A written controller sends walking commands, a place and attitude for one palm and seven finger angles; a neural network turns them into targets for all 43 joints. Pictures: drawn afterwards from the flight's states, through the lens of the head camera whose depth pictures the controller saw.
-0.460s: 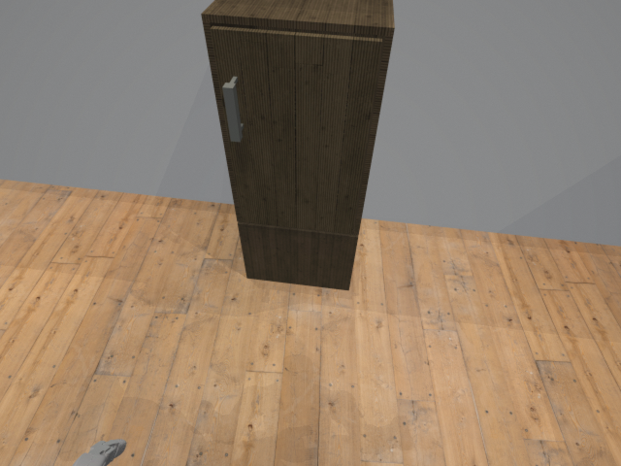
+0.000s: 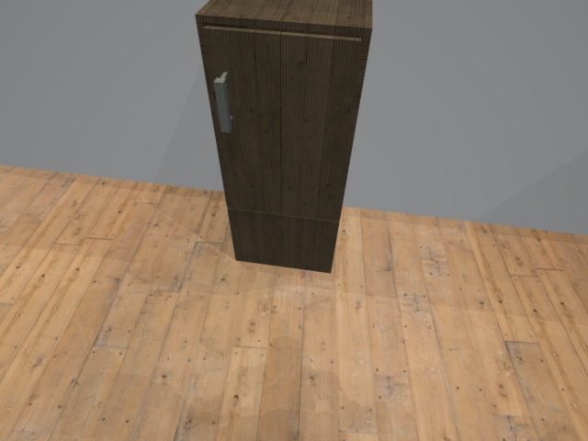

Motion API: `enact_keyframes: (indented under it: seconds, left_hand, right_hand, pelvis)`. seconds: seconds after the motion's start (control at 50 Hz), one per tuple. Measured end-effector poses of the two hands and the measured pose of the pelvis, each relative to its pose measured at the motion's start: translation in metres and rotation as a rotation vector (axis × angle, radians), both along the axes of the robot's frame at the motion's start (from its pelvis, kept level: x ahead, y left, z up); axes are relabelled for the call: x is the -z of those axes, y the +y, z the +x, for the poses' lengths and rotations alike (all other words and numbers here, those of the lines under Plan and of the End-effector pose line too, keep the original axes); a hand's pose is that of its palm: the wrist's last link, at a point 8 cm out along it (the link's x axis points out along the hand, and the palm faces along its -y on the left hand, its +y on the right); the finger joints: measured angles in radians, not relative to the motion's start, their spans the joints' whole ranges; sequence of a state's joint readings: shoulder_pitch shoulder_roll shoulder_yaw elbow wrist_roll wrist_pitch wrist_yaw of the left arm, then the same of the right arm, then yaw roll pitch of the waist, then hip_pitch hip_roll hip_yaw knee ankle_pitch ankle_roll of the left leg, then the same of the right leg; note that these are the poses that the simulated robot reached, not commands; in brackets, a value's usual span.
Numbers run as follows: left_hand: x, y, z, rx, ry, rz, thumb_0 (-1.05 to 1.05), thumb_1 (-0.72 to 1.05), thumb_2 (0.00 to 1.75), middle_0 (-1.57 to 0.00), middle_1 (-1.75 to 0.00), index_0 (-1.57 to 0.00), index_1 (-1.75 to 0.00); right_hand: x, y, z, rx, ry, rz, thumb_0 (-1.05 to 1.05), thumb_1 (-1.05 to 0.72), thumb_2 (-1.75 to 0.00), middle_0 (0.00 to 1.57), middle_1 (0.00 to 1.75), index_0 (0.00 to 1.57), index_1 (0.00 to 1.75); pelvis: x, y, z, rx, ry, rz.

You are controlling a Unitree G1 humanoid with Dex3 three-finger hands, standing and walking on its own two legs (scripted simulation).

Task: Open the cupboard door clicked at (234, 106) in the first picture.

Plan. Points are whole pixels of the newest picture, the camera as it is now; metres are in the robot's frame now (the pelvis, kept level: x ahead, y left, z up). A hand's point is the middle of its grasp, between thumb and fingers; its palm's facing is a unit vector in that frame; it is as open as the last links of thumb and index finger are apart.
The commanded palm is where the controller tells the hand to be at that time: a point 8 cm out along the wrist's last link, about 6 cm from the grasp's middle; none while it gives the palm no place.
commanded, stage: stand and wait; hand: left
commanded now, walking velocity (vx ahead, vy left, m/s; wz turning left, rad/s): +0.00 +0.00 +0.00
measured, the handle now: (225, 102) +0.89 +0.24 +0.00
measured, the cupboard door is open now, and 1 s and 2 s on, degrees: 0 0 0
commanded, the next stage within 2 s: look at it before walking up in 0.36 s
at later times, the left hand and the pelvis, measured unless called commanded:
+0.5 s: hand out of the picture +0.07 +0.24 -0.15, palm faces -0.03 -0.94 -0.33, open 7.4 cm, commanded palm none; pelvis -0.01 -0.01 +0.00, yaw +0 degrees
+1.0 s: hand out of the picture +0.08 +0.24 -0.15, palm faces -0.03 -0.94 -0.34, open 7.4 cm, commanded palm none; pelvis +0.00 -0.01 +0.00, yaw +0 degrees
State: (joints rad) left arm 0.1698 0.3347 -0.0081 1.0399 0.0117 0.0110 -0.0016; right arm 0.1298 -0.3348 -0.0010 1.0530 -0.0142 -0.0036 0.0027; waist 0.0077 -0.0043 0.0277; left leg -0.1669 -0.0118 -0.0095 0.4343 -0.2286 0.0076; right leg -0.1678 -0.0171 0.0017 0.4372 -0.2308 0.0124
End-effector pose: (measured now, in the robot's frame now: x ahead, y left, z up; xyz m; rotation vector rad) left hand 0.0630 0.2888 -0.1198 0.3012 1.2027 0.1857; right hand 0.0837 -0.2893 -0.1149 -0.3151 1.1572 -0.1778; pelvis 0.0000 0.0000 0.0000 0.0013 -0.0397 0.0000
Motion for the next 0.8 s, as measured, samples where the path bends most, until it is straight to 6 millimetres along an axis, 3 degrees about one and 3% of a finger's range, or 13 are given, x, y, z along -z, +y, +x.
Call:
enact_keyframes:
  seconds: [0.14, 0.28, 0.52, 0.8]
  left_hand:
    - [0.0, -0.001, -0.013, -0.008, 0.036, 0.008, 0.01, 0.9, 0.9, -0.2, -0.3, -0.2, -0.3]
    - [-0.003, -0.003, -0.009, -0.004, 0.022, 0.013, 0.01, 0.9, 0.9, -0.2, -0.3, -0.2, -0.3]
    - [-0.005, -0.008, 0.005, 0.014, -0.014, 0.009, 0.01, 0.9, 0.9, -0.2, -0.3, -0.2, -0.3]
    - [-0.004, -0.008, 0.007, 0.011, 0.007, 0.007, 0.01, 0.9, 0.9, -0.2, -0.3, -0.2, -0.3]
  right_hand:
    - [0.004, -0.008, -0.023, 0.024, 0.057, -0.003, 0.01, -0.9, -0.9, 0.2, 0.3, 0.2, 0.3]
    - [0.006, -0.01, -0.033, 0.037, 0.073, 0.004, 0.01, -0.9, -0.9, 0.2, 0.3, 0.2, 0.3]
    - [0.006, -0.009, -0.031, 0.037, 0.061, 0.012, 0.01, -0.9, -0.9, 0.2, 0.3, 0.2, 0.3]
    - [0.003, -0.012, -0.023, 0.035, 0.065, 0.005, 0.01, -0.9, -0.9, 0.2, 0.3, 0.2, 0.3]
  pelvis:
    - [-0.001, -0.004, -0.004, 0.001, 0.0, 0.0]
    - [-0.002, -0.006, -0.006, 0.003, -0.003, 0.0]
    - [-0.003, -0.008, -0.007, 0.006, 0.002, 0.001]
    - [-0.003, -0.009, -0.001, 0.008, 0.01, 0.0]
